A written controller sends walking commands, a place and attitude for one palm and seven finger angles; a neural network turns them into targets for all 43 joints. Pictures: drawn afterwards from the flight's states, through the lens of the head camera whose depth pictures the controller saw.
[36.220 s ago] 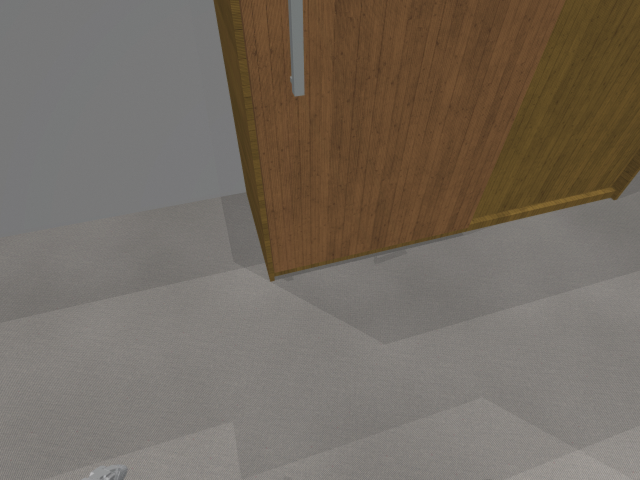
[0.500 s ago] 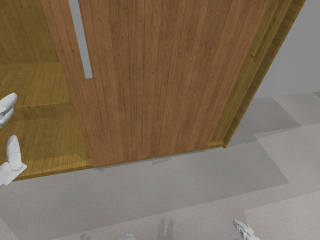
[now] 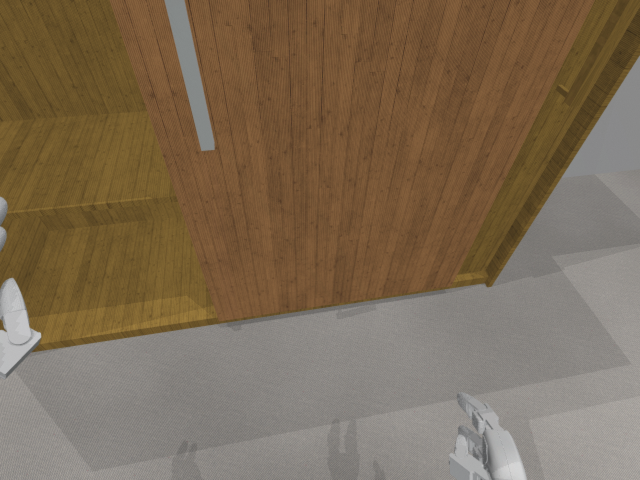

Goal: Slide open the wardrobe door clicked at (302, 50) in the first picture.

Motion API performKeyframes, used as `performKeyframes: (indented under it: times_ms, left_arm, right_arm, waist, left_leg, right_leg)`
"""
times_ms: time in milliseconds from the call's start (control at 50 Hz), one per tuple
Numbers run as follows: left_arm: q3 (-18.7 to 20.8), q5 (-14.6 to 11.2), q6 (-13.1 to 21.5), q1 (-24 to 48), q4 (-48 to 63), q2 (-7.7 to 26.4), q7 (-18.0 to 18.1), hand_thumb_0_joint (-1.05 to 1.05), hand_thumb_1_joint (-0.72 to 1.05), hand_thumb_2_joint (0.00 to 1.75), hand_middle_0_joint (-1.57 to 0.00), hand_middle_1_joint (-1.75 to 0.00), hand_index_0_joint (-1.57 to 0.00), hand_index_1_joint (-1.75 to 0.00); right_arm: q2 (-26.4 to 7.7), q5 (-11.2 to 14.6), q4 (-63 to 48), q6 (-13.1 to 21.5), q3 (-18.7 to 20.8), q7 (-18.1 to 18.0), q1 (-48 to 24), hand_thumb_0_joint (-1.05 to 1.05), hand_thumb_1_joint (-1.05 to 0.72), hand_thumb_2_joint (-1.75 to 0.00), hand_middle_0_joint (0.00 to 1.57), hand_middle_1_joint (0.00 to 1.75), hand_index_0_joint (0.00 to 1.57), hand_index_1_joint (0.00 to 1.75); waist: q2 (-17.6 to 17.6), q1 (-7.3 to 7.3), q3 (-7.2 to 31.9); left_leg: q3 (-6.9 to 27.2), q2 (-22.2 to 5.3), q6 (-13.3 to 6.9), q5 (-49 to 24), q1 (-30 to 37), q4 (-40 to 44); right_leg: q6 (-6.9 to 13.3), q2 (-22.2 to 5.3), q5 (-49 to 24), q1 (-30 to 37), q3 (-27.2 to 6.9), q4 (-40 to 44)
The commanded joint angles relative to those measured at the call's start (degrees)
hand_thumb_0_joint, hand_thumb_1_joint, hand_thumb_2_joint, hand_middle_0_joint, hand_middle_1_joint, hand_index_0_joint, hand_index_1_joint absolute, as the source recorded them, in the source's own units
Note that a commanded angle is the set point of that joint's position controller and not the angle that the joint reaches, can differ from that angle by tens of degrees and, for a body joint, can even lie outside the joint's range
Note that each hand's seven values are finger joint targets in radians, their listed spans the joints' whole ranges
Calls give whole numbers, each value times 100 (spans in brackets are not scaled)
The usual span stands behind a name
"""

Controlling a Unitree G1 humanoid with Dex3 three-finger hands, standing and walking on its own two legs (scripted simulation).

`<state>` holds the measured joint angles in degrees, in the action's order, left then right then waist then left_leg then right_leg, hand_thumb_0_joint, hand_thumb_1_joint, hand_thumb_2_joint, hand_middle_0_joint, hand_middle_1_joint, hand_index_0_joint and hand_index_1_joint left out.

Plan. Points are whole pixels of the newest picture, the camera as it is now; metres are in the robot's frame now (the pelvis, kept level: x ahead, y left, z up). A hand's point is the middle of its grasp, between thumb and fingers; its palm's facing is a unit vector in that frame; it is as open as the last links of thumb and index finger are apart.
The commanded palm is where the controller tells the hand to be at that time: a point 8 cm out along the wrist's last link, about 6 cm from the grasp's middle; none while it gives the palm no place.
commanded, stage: let the arm hang, fingers relaxed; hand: left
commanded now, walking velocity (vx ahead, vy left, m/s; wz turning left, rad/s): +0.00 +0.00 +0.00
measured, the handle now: (189, 56) +0.69 +0.27 +0.19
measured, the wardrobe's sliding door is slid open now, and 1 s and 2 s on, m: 0.66 0.66 0.66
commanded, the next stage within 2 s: look to check the result in 1.16 s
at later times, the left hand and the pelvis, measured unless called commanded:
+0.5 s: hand out of the picture -0.06 +0.21 -0.18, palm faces +0.03 -0.99 -0.15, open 7.2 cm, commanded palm none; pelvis -0.03 +0.03 +0.00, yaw +3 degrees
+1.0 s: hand out of the picture +0.02 +0.29 -0.15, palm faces +0.00 -0.95 -0.31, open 7.4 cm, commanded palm none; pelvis -0.03 +0.05 +0.01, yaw +1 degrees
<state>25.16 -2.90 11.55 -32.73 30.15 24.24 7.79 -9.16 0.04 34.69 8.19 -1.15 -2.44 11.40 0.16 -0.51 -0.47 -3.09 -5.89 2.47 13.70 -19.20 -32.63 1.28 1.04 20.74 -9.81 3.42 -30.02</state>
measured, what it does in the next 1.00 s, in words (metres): shifts its weight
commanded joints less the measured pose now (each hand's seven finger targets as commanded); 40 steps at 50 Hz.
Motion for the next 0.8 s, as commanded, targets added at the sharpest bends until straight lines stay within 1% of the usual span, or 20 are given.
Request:
performKeyframes:
  times_ms: [0, 20, 40, 60, 100, 120, 140, 160, 180, 220, 240, 280, 320, 380, 440, 460, 540, 640, 740, 780]
  left_arm:
    - [575, -31, 182, 334, 869, 939, 152, 0, 90, 90, -20, -30, -20, -30]
    - [595, -28, 181, 407, 904, 980, 159, 0, 90, 90, -20, -30, -20, -30]
    - [-1879, 451, -675, 709, -3309, 67, -582, 0, 90, 90, -20, -30, -20, -30]
    - [-1851, 524, -1063, 775, -3495, 39, -733, 0, 90, 90, -20, -30, -20, -30]
    - [-1902, 493, -1129, 1136, -4093, 38, -817, 0, 90, 90, -20, -30, -20, -30]
    - [-1943, 488, -1124, 1267, -4441, 60, -830, 0, 90, 90, -20, -30, -20, -30]
    - [-1975, 486, -1104, 1345, -4794, 112, -825, 0, 90, 90, -20, -30, -20, -30]
    - [-2016, 511, -1081, 1520, -5192, 191, -810, 0, 90, 90, -20, -30, -20, -30]
    - [-2065, 506, -1082, 1663, -5594, 228, -798, 0, 90, 90, -20, -30, -20, -30]
    - [-2167, 493, -1143, 1944, -6284, 242, -762, 0, 90, 90, -20, -30, -20, -30]
    - [-2224, 480, -1161, 2052, -6587, 220, -746, 0, 90, 90, -20, -30, -20, -30]
    - [-2301, 438, -1183, 2065, -7129, 98, -725, 0, 90, 90, -20, -30, -20, -30]
    - [-2343, 404, -1195, 1930, -7645, -11, -727, 0, 90, 90, -20, -30, -20, -30]
    - [-2304, 397, -1170, 1737, -8243, -65, -734, 0, 90, 90, -20, -30, -20, -30]
    - [-2322, 381, -1158, 1665, -8652, -100, -747, 0, 90, 90, -20, -30, -20, -30]
    - [-2321, 387, -1154, 1653, -8754, -80, -746, 0, 90, 90, -20, -30, -20, -30]
    - [-2332, 393, -1148, 1596, -9094, -115, -746, 0, 90, 90, -20, -30, -20, -30]
    - [-2335, 404, -1132, 1619, -9293, -57, -730, 0, 90, 90, -20, -30, -20, -30]
    - [-2335, 406, -1090, 1784, -9324, 61, -720, 0, 90, 90, -20, -30, -20, -30]
    - [-2344, 408, -1097, 1848, -9317, 93, -720, 0, 90, 90, -20, -30, -20, -30]
  right_arm:
    - [-874, 26, -781, 143, 349, -189, -278, 0, -90, -90, 20, 30, 20, 30]
    - [-860, 32, -793, 122, 342, -206, -312, 0, -90, -90, 20, 30, 20, 30]
    - [-2064, 46, 183, 248, 616, 282, -827, 0, -90, -90, 20, 30, 20, 30]
    - [-1949, 4, 262, -66, 748, 260, -529, 0, -90, -90, 20, 30, 20, 30]
    - [-1920, -53, 245, -403, 601, 226, -494, 0, -90, -90, 20, 30, 20, 30]
    - [-1865, -87, 239, -500, 510, 231, -568, 0, -90, -90, 20, 30, 20, 30]
    - [-1768, -117, 245, -565, 443, 229, -594, 0, -90, -90, 20, 30, 20, 30]
    - [-1671, -143, 311, -619, 427, 237, -595, 0, -90, -90, 20, 30, 20, 30]
    - [-1645, -159, 436, -682, 423, 232, -563, 0, -90, -90, 20, 30, 20, 30]
    - [-1483, -191, 653, -819, 387, 222, -516, 0, -90, -90, 20, 30, 20, 30]
    - [-1443, -198, 792, -860, 363, 221, -478, 0, -90, -90, 20, 30, 20, 30]
    - [-1429, -198, 1068, -877, 323, 220, -415, 0, -90, -90, 20, 30, 20, 30]
    - [-1467, -179, 1336, -872, 308, 196, -385, 0, -90, -90, 20, 30, 20, 30]
    - [-1474, -154, 1656, -857, 331, 146, -324, 0, -90, -90, 20, 30, 20, 30]
    - [-1444, -136, 1970, -856, 343, 110, -81, 0, -90, -90, 20, 30, 20, 30]
    - [-1477, -115, 2023, -855, 357, 101, -27, 0, -90, -90, 20, 30, 20, 30]
    - [-1531, -111, 2280, -850, 414, 84, 138, 0, -90, -90, 20, 30, 20, 30]
    - [-1552, -114, 2476, -853, 452, 96, 185, 0, -90, -90, 20, 30, 20, 30]
    - [-1614, -113, 2567, -813, 463, 128, 30, 0, -90, -90, 20, 30, 20, 30]
    - [-1579, -115, 2608, -812, 450, 147, -34, 0, -90, -90, 20, 30, 20, 30]
  waist:
    - [58, 91, 997]
    - [38, 79, 971]
    - [201, 251, 565]
    - [94, 231, 797]
    - [-149, 47, 550]
    - [-372, -3, 412]
    - [-632, -23, 467]
    - [-972, 23, 530]
    - [-1137, 58, 542]
    - [-1021, 127, 356]
    - [-731, 166, 305]
    - [70, 180, 352]
    - [776, 111, 301]
    - [932, 51, 221]
    - [982, 86, 158]
    - [790, 84, 113]
    - [432, 86, -53]
    - [100, 99, -225]
    - [-174, 75, -246]
    - [-30, 76, -281]
  left_leg:
    - [88, -50, -352, -2286, 987, 164]
    - [102, -47, -361, -2253, 1026, 199]
    - [272, -145, -379, -2997, 467, -498]
    - [268, -267, -408, -2796, 639, -394]
    - [720, -480, -669, -1703, -225, -56]
    - [830, -430, -689, -1415, -401, 31]
    - [813, -293, -654, -1468, -339, -71]
    - [674, -125, -539, -1520, -157, -233]
    - [535, 47, -459, -1372, -11, -382]
    - [365, 227, -381, -905, 180, -420]
    - [355, 233, -363, -900, 286, -327]
    - [493, 59, -389, -1190, 540, 72]
    - [717, -90, -462, -771, 314, 525]
    - [734, -92, -448, -292, 326, 749]
    - [748, -91, -425, 141, 429, 959]
    - [800, -120, -436, 119, 508, 1030]
    - [842, -138, -464, 560, 452, 1319]
    - [839, -126, -472, 714, 548, 1505]
    - [777, -122, -483, 392, 676, 1575]
    - [768, -112, -472, 418, 683, 1641]
  right_leg:
    - [-132, -523, -3320, 9, -485, 387]
    - [-146, -497, -3165, -31, -460, 436]
    - [-24, -985, -3884, -565, -84, -469]
    - [-48, -825, -3142, -737, -327, -403]
    - [-39, -639, -1582, -600, -139, -537]
    - [-12, -613, -1185, -604, -146, -413]
    - [30, -723, -1441, -517, -242, -204]
    - [127, -876, -1764, -553, -417, -80]
    - [254, -1063, -1876, -663, -568, 81]
    - [369, -1258, -1564, -890, -681, 377]
    - [359, -1237, -1410, -911, -672, 429]
    - [190, -980, -982, -825, -476, 390]
    - [38, -742, -418, -467, -379, 506]
    - [92, -731, -277, -267, -435, 863]
    - [131, -709, -82, -297, -418, 1051]
    - [110, -675, -121, -301, -372, 1082]
    - [105, -668, 1, -301, -282, 1156]
    - [106, -688, 207, -464, -296, 1239]
    - [73, -748, 16, -441, -311, 1283]
    - [57, -758, 43, -470, -305, 1271]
